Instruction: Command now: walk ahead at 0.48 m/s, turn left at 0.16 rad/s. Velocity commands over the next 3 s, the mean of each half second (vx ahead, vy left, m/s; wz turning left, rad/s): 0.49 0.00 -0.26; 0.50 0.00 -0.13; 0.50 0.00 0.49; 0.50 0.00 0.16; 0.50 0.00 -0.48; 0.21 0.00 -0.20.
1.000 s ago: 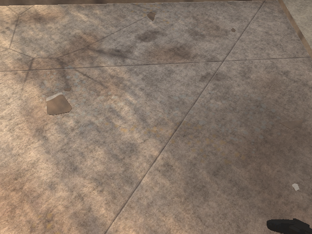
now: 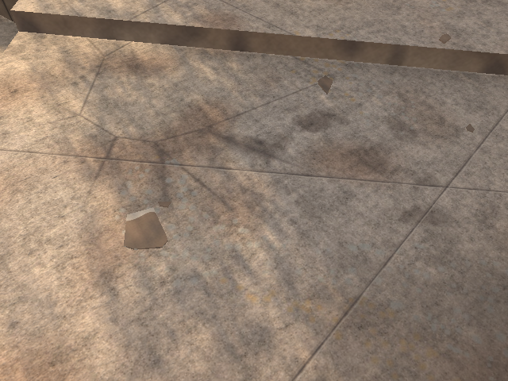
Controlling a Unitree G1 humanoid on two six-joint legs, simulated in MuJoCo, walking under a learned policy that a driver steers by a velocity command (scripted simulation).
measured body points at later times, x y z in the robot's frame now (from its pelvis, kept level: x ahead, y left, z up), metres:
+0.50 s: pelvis +0.28 -0.03 -0.01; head +0.31 -0.04 +0.44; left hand +0.45 +0.21 -0.13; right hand +0.26 -0.29 -0.15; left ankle +0.12 +0.09 -0.63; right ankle +0.34 -0.08 -0.73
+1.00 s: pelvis +0.58 -0.06 -0.01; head +0.61 -0.06 +0.44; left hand +0.65 +0.21 -0.15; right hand +0.67 -0.34 -0.12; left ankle +0.69 -0.02 -0.73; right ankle +0.36 -0.09 -0.68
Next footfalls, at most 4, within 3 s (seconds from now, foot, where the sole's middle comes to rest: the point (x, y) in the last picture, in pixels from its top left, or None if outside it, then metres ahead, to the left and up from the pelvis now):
0.42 right None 0.38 -0.09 -0.77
0.94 left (272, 285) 0.73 -0.03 -0.77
1.48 right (336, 211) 1.01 -0.23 -0.77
1.96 left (260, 162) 1.21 0.02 -0.77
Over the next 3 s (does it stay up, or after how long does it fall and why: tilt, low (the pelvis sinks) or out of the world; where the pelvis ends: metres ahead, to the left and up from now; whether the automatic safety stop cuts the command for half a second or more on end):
stays up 1.51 -0.15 0.00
